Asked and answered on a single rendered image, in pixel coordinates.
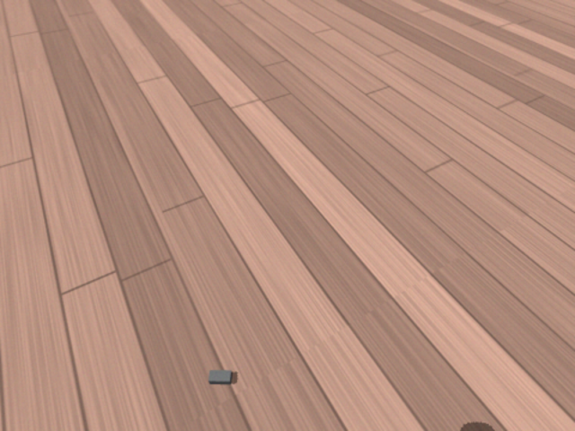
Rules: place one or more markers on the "small box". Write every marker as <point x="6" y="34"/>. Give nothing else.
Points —
<point x="220" y="377"/>

